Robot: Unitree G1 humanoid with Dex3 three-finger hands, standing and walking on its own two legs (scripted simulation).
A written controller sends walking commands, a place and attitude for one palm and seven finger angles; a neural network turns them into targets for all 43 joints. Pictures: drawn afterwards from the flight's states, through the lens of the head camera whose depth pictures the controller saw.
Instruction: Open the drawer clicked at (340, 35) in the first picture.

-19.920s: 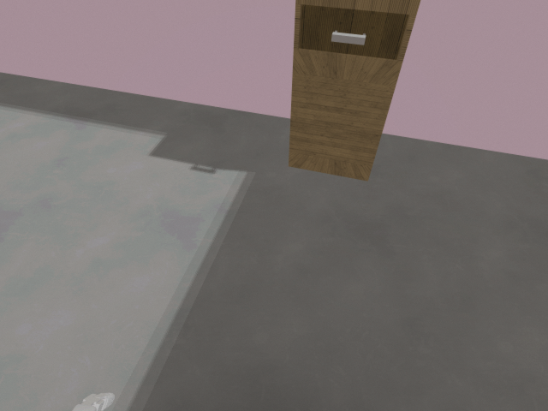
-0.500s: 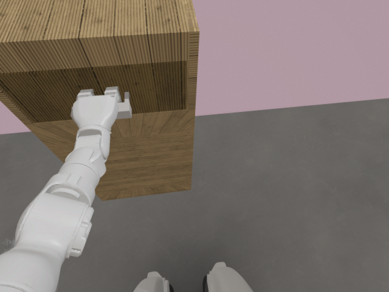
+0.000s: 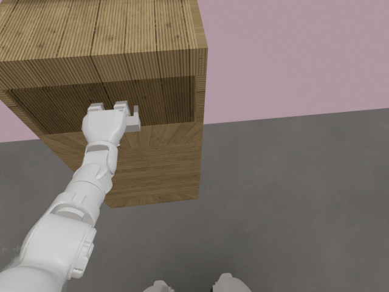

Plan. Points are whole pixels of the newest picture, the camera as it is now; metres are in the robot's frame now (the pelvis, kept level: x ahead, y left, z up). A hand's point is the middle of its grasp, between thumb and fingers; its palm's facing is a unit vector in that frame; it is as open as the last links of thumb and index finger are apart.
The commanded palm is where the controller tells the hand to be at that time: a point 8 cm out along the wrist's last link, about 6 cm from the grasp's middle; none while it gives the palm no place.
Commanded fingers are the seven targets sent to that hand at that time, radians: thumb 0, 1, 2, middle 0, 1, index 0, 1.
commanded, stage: pull the drawer open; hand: left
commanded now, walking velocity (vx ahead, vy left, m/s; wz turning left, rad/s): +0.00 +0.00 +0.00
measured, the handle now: (112, 118) +0.50 +0.17 +0.02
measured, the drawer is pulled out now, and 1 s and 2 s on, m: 0.00 0.00 0.00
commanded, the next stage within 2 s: none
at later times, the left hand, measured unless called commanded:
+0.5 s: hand (113, 138) +0.46 +0.17 -0.01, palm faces -0.03 +0.00 -1.00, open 5.7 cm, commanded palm +0.46 +0.18 +0.05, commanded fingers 0.00 0.90 0.90 -0.40 -1.35 -0.40 -1.35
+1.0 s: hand (113, 138) +0.46 +0.17 -0.01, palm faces -0.03 -0.01 -1.00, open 5.7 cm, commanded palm +0.44 +0.18 +0.05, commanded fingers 0.00 0.90 0.90 -0.40 -1.35 -0.40 -1.35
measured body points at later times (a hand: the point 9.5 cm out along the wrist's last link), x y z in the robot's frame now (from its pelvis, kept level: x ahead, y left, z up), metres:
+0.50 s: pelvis +0.01 -0.01 +0.00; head +0.10 -0.02 +0.44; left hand +0.46 +0.17 +0.05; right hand +0.10 -0.27 -0.13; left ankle +0.00 +0.09 -0.69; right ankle +0.01 -0.11 -0.69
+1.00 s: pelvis -0.02 -0.01 -0.01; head +0.09 -0.02 +0.43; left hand +0.46 +0.17 +0.05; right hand -0.02 -0.28 -0.14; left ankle +0.00 +0.09 -0.69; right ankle +0.01 -0.11 -0.69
